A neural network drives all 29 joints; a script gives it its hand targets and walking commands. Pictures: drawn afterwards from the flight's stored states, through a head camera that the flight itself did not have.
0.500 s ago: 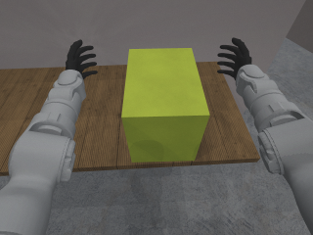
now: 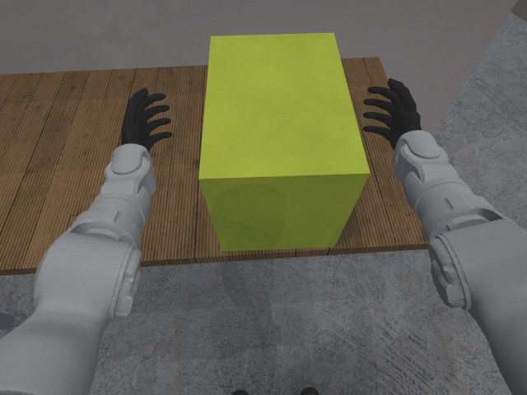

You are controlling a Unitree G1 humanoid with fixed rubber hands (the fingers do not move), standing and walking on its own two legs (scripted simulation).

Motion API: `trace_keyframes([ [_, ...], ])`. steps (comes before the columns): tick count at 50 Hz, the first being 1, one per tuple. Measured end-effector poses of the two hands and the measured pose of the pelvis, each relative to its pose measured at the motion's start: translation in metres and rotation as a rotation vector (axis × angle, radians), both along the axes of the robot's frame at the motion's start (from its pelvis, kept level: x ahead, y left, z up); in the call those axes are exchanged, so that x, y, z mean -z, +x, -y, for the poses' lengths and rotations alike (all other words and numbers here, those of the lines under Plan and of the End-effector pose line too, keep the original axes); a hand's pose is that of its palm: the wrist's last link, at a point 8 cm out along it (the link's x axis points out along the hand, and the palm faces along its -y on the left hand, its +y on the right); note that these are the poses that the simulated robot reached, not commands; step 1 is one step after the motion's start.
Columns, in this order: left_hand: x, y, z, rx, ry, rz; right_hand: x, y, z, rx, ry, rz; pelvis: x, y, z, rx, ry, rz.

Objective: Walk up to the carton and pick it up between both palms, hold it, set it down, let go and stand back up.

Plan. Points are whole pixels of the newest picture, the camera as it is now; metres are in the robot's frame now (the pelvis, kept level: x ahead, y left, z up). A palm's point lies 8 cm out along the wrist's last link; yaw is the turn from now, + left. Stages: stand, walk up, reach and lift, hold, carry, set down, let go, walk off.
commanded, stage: reach and lift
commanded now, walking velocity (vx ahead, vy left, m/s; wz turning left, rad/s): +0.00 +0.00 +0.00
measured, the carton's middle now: (275, 146) +0.52 +0.00 +0.02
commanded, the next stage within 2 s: none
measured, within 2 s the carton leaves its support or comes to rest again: neither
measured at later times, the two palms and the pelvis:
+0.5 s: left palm (161, 145) +0.48 +0.18 +0.07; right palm (386, 134) +0.49 -0.17 +0.08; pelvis +0.01 +0.00 +0.00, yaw +0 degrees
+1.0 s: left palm (175, 149) +0.47 +0.16 +0.07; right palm (370, 141) +0.48 -0.14 +0.07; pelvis +0.04 -0.02 +0.02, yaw +4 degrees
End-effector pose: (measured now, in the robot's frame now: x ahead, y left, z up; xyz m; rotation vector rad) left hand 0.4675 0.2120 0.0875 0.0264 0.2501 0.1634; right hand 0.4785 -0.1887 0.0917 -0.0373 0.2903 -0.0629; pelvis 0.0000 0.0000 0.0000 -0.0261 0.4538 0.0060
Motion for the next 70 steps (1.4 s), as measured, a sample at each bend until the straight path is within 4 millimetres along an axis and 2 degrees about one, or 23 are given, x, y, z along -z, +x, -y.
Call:
trace_keyframes([
  [13,0.023,0.01,0.016,0.021,-0.019,0.022,0.021,0.008,0.0,0.002,-0.006,0.034,0.003,0.001,0.001,0.015,0.003,-0.077],
  [25,0.018,0.011,0.028,0.03,-0.026,0.037,0.016,0.012,-0.019,-0.016,0.001,0.051,-0.001,0.006,0.004,0.006,0.006,-0.061],
  [34,0.014,0.013,0.055,0.062,-0.035,0.059,0.016,0.011,-0.042,0.016,-0.004,0.07,-0.007,0.008,0.006,-0.015,0.012,-0.011],
  [41,0.014,0.006,0.055,0.046,0.034,0.029,0.016,0.001,-0.043,0.007,-0.076,0.082,-0.015,0.02,0.01,-0.057,0.017,0.073],
  [49,0.016,0.001,0.053,0.043,0.02,0.009,0.017,-0.001,-0.045,0.001,-0.081,0.081,-0.017,0.034,0.017,-0.063,0.022,0.13],
  [70,0.014,-0.002,0.053,0.057,0.037,0.015,0.015,-0.006,-0.045,0.0,-0.098,0.093,-0.019,0.035,0.012,-0.08,0.026,0.174],
])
